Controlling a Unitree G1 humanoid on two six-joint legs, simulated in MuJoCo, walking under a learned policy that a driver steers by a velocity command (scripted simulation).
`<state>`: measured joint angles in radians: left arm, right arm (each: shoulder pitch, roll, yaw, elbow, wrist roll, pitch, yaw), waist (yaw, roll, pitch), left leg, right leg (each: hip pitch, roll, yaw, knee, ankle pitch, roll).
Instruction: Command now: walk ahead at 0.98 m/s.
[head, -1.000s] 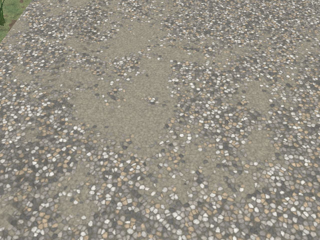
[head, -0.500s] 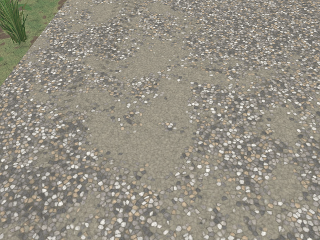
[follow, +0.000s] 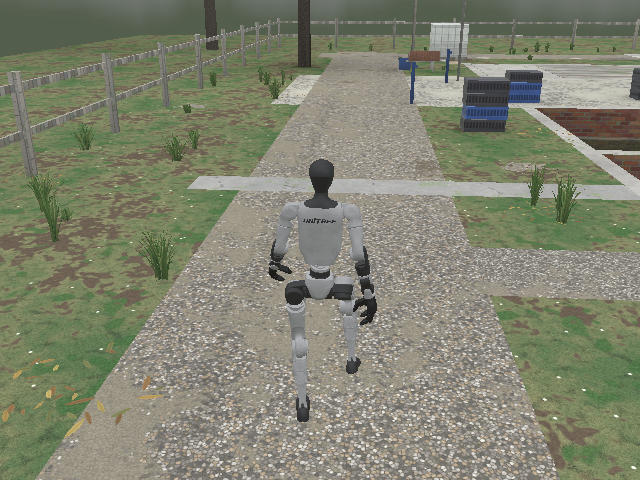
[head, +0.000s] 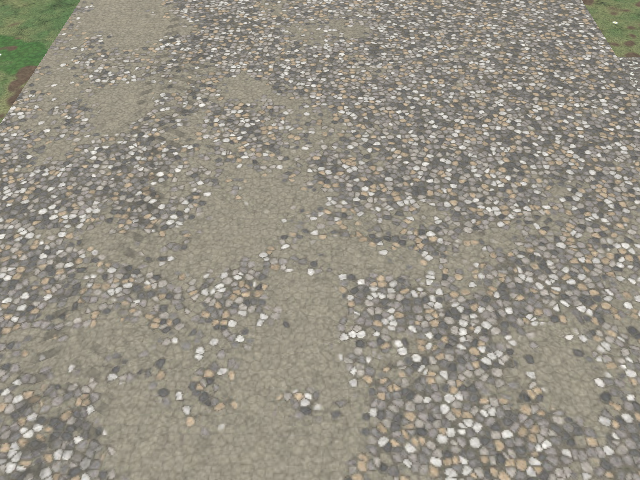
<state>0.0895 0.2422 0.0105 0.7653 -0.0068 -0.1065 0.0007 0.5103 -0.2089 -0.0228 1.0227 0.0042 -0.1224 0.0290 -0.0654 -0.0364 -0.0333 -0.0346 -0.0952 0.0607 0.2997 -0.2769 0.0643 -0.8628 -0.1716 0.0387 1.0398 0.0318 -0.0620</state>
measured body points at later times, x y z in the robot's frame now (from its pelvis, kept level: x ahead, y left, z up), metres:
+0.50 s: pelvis +0.46 -0.05 +0.00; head +0.46 -0.05 +0.45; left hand +0.40 +0.19 -0.14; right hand +0.66 -0.29 -0.08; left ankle +0.62 +0.13 -0.65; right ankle +0.40 -0.13 -0.74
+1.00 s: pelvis +0.92 +0.01 +0.00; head +0.91 +0.00 +0.45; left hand +1.12 +0.24 -0.10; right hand +0.85 -0.26 -0.14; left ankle +0.88 +0.09 -0.74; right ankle +1.03 -0.18 -0.64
